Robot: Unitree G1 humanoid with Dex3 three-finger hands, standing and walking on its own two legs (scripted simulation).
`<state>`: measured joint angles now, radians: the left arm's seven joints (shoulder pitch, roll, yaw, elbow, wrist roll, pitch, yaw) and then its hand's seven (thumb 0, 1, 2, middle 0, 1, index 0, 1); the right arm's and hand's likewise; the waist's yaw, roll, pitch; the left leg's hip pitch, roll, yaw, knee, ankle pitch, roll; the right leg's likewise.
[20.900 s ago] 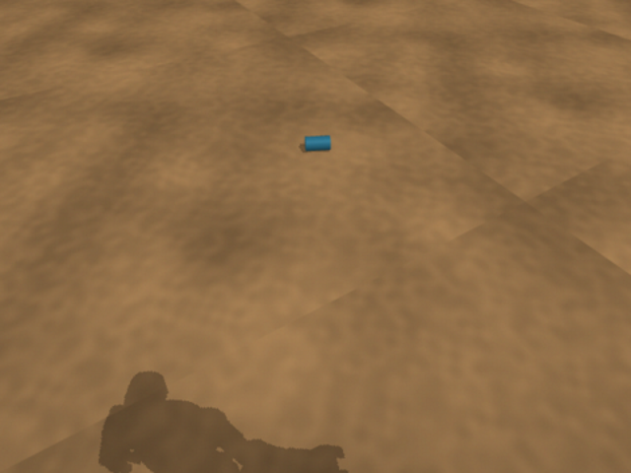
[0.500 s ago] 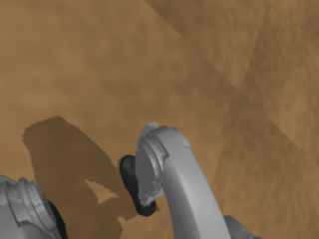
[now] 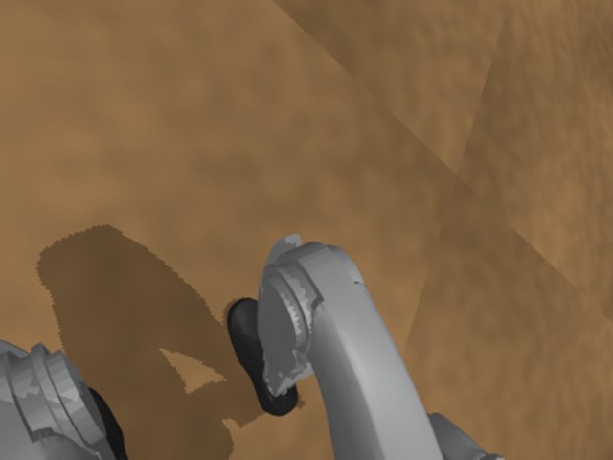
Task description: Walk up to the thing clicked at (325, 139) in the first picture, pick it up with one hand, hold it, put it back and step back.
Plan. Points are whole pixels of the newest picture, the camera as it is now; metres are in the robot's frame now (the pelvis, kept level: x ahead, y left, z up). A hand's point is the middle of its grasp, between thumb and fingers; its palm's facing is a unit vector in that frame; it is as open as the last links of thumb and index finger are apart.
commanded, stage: close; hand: left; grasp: from above
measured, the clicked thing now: out of the picture +0.47 +0.37 -0.27
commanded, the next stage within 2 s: settle in 0.36 s
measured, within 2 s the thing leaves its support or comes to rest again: leaves its support in 0.82 s
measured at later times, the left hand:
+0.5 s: hand out of the picture +0.46 +0.36 -0.25, palm faces -0.39 -0.21 -0.90, open 10.5 cm
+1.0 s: hand out of the picture +0.47 +0.37 -0.21, palm faces -0.33 -0.18 -0.93, open 10.5 cm
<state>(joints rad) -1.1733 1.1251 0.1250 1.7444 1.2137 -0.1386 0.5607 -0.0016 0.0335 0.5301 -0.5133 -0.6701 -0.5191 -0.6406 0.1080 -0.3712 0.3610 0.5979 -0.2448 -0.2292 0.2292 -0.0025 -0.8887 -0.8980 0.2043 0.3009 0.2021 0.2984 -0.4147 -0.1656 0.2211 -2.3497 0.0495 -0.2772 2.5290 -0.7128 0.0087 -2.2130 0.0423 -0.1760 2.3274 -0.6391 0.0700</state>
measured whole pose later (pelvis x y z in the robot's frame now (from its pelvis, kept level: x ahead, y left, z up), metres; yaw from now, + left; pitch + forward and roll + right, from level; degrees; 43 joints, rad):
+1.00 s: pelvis +0.01 -0.01 +0.00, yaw +2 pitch +31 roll -14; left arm -1.06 1.00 0.15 1.50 1.18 -0.09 0.46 0.00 -0.01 0.37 -0.71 -0.46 -0.72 -0.43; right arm 0.14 -0.35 0.27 0.63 -0.21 -0.19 0.25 0.00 -0.90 -0.90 0.21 0.30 0.20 0.30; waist -0.35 -0.10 0.11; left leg -2.36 0.04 -0.25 2.50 -0.72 -0.01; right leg -2.25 0.03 -0.16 2.33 -0.66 0.05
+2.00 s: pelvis +0.00 -0.01 +0.09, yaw +10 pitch +34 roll -7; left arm -0.74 0.69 0.06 0.94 1.03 -0.03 0.05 0.00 0.02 0.32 -0.70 -0.47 -0.71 -0.44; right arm 0.20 -0.30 0.02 0.63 -0.04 0.05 0.09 0.00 -0.90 -0.90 0.21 0.30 0.20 0.30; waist -0.15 0.05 -0.14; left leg -2.12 0.03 -0.10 2.16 -0.64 0.01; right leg -2.05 -0.02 -0.05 2.08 -0.64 0.04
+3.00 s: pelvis +0.06 +0.00 +0.40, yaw +14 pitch +13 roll -1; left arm -0.41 0.36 -0.18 0.88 0.93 0.19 0.15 0.00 -0.01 0.41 -0.67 -0.54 -0.67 -0.51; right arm 0.25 -0.24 -0.02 0.78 0.03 -0.06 -0.06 0.01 -0.88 -0.89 0.21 0.30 0.20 0.30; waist -0.08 0.04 -0.09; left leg -0.77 0.05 0.01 0.97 -0.42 -0.01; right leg -0.75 -0.01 -0.02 0.93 -0.40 0.02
